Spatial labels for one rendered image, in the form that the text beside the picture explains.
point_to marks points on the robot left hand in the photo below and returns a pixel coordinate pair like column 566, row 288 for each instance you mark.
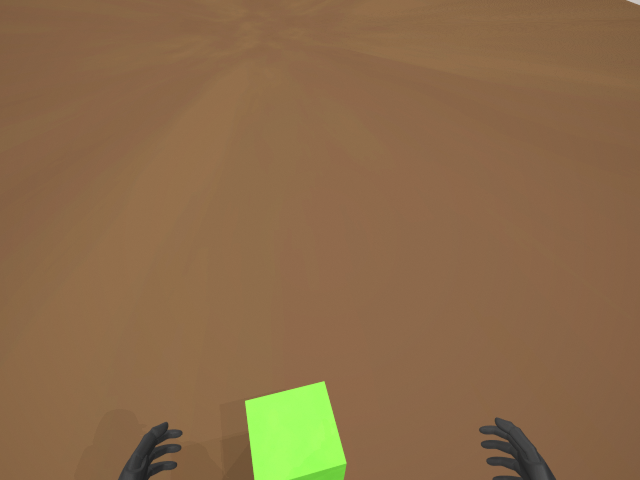
column 139, row 466

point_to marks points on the robot right hand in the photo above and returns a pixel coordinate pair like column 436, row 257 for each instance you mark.
column 528, row 463

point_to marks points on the carton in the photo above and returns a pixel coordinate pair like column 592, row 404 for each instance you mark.
column 293, row 436

